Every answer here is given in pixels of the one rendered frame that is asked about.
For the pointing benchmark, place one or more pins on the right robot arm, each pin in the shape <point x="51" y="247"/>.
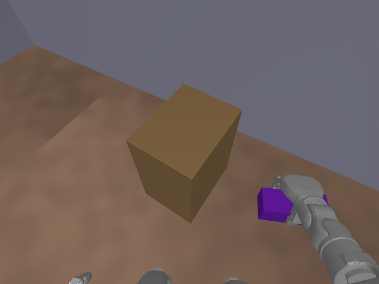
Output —
<point x="345" y="261"/>

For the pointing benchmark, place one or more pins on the right robot hand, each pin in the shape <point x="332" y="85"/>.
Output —
<point x="294" y="188"/>

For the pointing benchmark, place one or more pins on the left robot hand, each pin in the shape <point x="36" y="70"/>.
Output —
<point x="82" y="279"/>

